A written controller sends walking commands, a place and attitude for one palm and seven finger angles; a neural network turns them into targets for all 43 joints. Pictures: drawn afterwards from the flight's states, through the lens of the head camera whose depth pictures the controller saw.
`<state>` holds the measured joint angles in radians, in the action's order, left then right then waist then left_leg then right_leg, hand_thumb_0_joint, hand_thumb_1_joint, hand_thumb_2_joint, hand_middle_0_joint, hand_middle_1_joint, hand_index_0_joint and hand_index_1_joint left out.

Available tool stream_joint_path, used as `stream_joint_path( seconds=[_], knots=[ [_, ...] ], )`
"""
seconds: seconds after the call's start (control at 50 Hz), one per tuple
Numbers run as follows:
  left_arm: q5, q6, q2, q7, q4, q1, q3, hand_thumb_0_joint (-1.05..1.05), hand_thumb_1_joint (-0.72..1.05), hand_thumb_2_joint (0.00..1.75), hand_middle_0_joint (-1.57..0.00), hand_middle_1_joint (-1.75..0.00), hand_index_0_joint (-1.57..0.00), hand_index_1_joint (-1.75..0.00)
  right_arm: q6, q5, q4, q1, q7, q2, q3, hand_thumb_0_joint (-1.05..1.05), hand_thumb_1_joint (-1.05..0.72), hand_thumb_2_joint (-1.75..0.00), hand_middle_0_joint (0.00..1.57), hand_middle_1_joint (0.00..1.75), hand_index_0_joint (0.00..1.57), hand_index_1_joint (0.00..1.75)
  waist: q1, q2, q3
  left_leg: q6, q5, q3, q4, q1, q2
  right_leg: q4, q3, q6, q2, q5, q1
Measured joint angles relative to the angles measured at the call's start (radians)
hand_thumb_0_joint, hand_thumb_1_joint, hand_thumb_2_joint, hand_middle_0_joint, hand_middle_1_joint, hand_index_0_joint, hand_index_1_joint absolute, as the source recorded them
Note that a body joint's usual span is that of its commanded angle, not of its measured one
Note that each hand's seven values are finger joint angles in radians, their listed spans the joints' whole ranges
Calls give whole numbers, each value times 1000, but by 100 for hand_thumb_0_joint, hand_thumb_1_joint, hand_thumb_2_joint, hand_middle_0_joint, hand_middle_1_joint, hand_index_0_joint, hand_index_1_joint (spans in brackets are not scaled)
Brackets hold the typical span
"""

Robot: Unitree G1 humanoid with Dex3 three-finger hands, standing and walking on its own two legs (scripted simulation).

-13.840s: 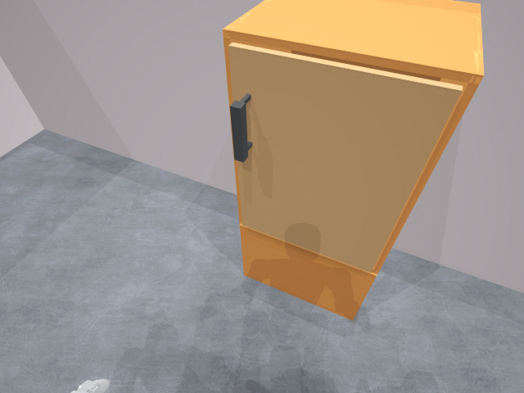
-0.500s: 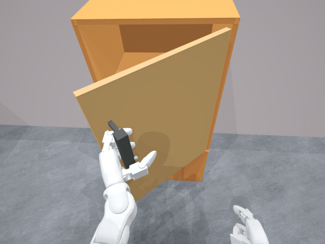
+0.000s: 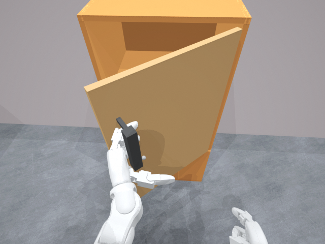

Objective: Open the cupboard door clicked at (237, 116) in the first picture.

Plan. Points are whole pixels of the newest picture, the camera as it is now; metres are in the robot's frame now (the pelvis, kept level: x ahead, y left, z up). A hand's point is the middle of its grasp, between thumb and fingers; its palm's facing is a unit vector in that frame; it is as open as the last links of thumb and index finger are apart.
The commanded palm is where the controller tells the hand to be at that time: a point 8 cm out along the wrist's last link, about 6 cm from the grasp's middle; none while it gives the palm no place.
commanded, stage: slide the hand sideways off the handle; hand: left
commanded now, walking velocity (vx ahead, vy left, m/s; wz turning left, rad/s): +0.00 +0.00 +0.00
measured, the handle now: (128, 144) +0.34 +0.11 +0.08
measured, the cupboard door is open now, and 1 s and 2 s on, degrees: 40 41 41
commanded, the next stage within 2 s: draw the hand back to the body in 1.24 s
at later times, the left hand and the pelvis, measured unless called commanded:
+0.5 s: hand (142, 178) +0.25 +0.06 +0.08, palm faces -0.10 -1.00 +0.02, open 16.1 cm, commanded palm +0.22 +0.13 +0.07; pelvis -0.01 +0.01 +0.00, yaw -2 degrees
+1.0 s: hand (116, 195) +0.21 +0.11 +0.07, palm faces -0.01 -1.00 -0.05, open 16.3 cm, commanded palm +0.18 +0.18 +0.07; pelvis +0.00 -0.01 -0.01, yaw +0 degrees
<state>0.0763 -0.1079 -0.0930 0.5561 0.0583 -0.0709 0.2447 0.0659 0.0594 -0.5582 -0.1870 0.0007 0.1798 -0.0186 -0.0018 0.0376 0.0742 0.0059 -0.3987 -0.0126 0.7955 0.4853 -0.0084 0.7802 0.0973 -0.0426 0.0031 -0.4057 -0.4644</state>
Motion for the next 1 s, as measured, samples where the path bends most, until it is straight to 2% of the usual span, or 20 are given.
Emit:
stream_joint_path(
  seconds=[0.06, 0.08, 0.14, 0.18, 0.24, 0.28, 0.3, 0.34, 0.46, 0.54, 0.66, 0.82, 1.0],
  knots=[
    [1, 8, 0, 5, 3, 13, 8, -1, -50, 30, -42, -68, -43, -69, 1, 0, -1, 10, 3, -3, -3, 1, -90, -90, 20, 30, 20, 30, -4, 1, -1, 3, -1, 0, 10, 10, 2, 8, 0, 3, 3, 0, -8],
    [10, 4, 4, -13, 3, 14, 5, -1, -50, 30, -43, -66, -42, -67, -1, -1, -3, 14, 4, -2, -7, 1, -90, -90, 20, 30, 20, 30, -4, -1, -5, 5, 0, 1, 11, 12, 5, 11, 1, 4, 6, 0, -11],
    [11, -42, 71, -199, 3, 11, -13, -1, -50, 30, -39, -58, -34, -59, -6, -12, 11, 2, -5, 2, -16, 1, -90, -90, 20, 30, 20, 30, -13, -9, -11, 9, 5, 0, 16, 23, 13, 25, 1, 6, 14, -1, -25],
    [-15, -70, 137, -338, 4, 13, -16, -1, -50, 30, -34, -52, -28, -52, -16, -24, 19, -10, -14, 9, -21, 1, -90, -90, 20, 30, 20, 30, -18, -6, -15, 12, 7, 2, 19, 27, 15, 28, 3, 7, 16, 0, -26],
    [-107, -80, 185, -496, 3, 15, -19, -1, -50, 30, -28, -44, -21, -44, -41, -48, 27, -24, -27, 26, -28, 1, -90, -90, 20, 30, 20, 30, -16, 12, -22, 15, 8, 4, 24, 24, 15, 23, 4, 11, 16, 6, -18],
    [-164, -71, 174, -540, 3, 7, -27, -1, -50, 30, -24, -40, -19, -40, -60, -60, 28, -29, -32, 33, -32, 1, -90, -90, 20, 30, 20, 30, -11, 19, -23, 18, 9, -1, 20, 18, 15, 16, 0, 15, 16, 11, -13],
    [-182, -67, 162, -543, 3, 1, -33, -1, -50, 30, -23, -38, -18, -38, -68, -64, 28, -30, -33, 34, -33, 1, -90, -90, 20, 30, 20, 30, -8, 19, -24, 19, 11, -4, 16, 14, 15, 13, -4, 17, 16, 14, -11],
    [-183, -60, 140, -531, -7, -14, -38, -1, -51, 30, -19, -35, -19, -37, -82, -66, 33, -36, -28, 33, -34, 1, -90, -90, 20, 30, 20, 30, -5, 14, -21, 20, 14, -12, 9, 9, 16, 10, -11, 19, 17, 17, -11],
    [-126, -63, 115, -465, -68, -89, -25, -1, -50, 30, -19, -35, -21, -35, -98, -55, 66, -51, 2, 20, -33, 1, -90, -90, 20, 30, 20, 30, 7, -7, -13, 20, 13, -33, 3, 4, 11, 19, -33, 18, 12, 16, -21],
    [-108, -76, 141, -461, -111, -140, -35, -1, -50, 30, -20, -34, -20, -33, -92, -50, 77, -53, 5, 16, -35, 1, -90, -90, 20, 30, 20, 30, 6, -15, -17, 16, 7, -36, 7, 1, 4, 24, -36, 13, 6, 11, -21],
    [-135, -86, 184, -496, -161, -197, -76, -1, -50, 30, -21, -33, -20, -33, -94, -51, 79, -48, -5, 25, -35, 1, -90, -90, 20, 30, 20, 30, 4, -6, -25, 8, 1, -25, 14, 7, -3, 24, -26, 6, -2, 6, -21],
    [-176, -104, 198, -546, -233, -296, -136, -1, -50, 30, -19, -32, -19, -32, -124, -54, 82, -55, -13, 39, -24, 1, -90, -90, 20, 30, 20, 30, -4, 8, -11, -2, -10, -12, 25, 26, -6, 36, -13, -3, -5, -11, -37],
    [-217, -139, 231, -631, -306, -419, -197, -1, -50, 30, -16, -30, -16, -31, -157, -60, 94, -69, -25, 52, -14, 1, -90, -90, 20, 30, 20, 30, -12, 10, 5, -14, -33, 6, 58, 55, -9, 69, 4, -13, -7, -40, -60]
  ],
)
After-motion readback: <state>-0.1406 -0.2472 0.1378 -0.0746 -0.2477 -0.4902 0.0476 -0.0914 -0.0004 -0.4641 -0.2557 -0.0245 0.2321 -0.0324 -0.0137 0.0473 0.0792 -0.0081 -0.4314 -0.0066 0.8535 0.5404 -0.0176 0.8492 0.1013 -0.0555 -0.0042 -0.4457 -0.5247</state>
